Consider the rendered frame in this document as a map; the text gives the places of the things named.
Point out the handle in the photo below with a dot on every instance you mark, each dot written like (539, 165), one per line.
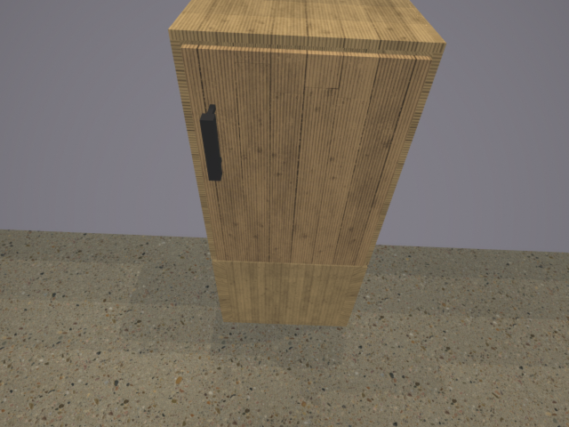
(211, 144)

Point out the cupboard door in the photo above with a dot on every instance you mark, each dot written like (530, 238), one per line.
(309, 144)

